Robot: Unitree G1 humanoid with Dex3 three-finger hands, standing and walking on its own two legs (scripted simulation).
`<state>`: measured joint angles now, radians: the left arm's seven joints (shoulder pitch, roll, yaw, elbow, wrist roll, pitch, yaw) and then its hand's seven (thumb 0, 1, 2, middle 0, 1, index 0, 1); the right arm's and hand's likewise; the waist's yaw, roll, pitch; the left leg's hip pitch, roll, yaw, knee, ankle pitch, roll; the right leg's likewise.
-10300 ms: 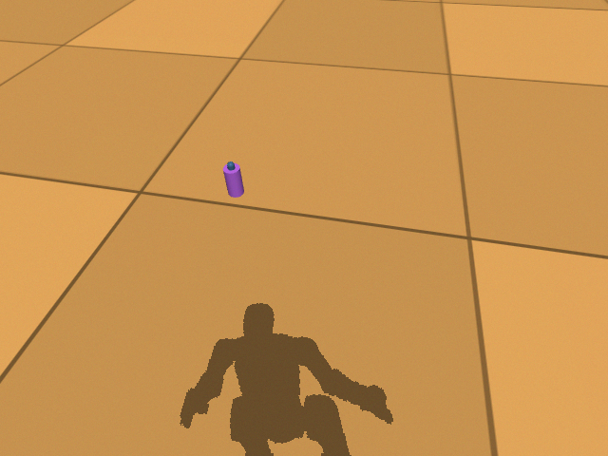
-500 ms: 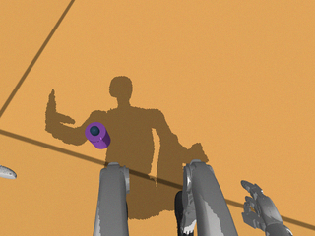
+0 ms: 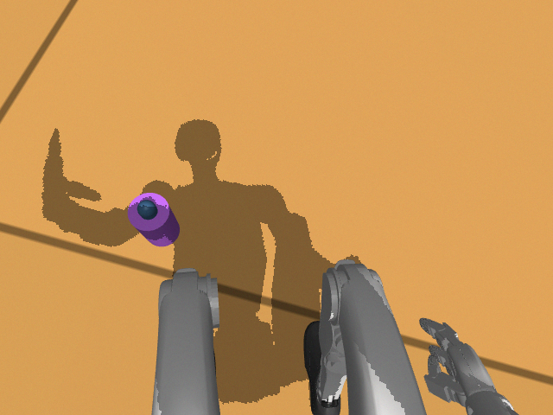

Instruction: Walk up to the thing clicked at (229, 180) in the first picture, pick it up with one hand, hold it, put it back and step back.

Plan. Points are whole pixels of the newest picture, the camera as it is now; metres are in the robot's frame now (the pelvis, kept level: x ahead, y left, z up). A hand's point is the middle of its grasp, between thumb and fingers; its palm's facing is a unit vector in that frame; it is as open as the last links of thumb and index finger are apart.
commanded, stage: go down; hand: left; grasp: from the side
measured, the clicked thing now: (154, 219) +0.46 +0.24 -0.32
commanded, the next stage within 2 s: approach in 0.70 s
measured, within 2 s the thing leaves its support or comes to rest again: neither
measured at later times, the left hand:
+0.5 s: hand out of the picture +0.37 +0.42 -0.02, palm faces +0.17 -0.98 -0.10, open 17.4 cm
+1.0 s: hand out of the picture +0.37 +0.42 -0.05, palm faces +0.20 -0.98 -0.05, open 17.5 cm
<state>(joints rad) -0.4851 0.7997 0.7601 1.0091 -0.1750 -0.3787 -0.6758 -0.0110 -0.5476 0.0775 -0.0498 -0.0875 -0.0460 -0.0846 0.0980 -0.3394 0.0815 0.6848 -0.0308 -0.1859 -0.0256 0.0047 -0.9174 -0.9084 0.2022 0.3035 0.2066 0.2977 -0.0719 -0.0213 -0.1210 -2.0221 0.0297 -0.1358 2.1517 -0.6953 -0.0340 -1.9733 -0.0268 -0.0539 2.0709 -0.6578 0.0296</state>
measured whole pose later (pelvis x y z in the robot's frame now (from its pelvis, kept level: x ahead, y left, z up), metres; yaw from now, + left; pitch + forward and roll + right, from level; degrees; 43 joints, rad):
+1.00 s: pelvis -0.01 +0.00 -0.05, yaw -1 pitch +30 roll -8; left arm -0.58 0.92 0.84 1.15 -0.26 -0.47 -0.77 -0.01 -0.57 0.06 -0.07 -0.09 -0.05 -0.10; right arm 0.08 -0.37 0.14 0.68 -0.05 -0.19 -0.01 0.00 -0.91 -0.91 0.20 0.30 0.21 0.30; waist -0.10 -0.05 -0.06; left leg -2.16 0.02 -0.16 2.32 -0.70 -0.03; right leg -2.09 -0.02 -0.06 2.22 -0.66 0.04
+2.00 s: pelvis -0.02 +0.03 -0.14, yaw -9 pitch +12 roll -18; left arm -0.59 0.77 0.50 1.45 -0.16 -1.08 -0.23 -0.01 -0.60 0.02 -0.06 -0.08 -0.06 -0.07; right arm -0.13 -0.39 0.46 0.59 -0.33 -0.04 0.14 0.00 -0.93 -0.91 0.20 0.30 0.21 0.30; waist -0.24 -0.23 0.25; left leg -2.21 0.00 -0.35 2.67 -0.71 0.01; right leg -2.06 0.06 -0.18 2.40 -0.60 0.07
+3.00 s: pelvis -0.02 +0.03 -0.13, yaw -12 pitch +12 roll -19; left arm -0.67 0.85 0.48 1.50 -0.07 -1.13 0.03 -0.03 -0.19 0.69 -0.62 -0.84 -0.62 -0.78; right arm -0.17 -0.37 0.54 0.56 -0.37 0.04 0.15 0.00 -0.88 -0.90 0.20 0.30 0.21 0.30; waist -0.27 -0.28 0.31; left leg -2.20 0.01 -0.41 2.68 -0.73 -0.01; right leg -2.05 0.07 -0.22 2.38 -0.59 0.08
